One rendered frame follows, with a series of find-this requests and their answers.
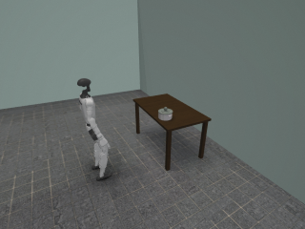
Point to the pot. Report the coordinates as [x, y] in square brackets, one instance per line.
[165, 117]

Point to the humanoid robot torso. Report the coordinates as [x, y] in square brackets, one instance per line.
[84, 112]

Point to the table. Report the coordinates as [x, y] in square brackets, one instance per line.
[183, 116]

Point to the right robot upper arm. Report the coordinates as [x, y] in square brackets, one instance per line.
[89, 108]

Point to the robot right hand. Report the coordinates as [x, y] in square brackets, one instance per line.
[103, 142]

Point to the right robot forearm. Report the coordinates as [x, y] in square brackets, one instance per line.
[95, 129]

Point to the right robot shin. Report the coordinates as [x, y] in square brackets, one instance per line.
[103, 160]

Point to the lid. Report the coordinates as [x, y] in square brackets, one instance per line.
[167, 112]

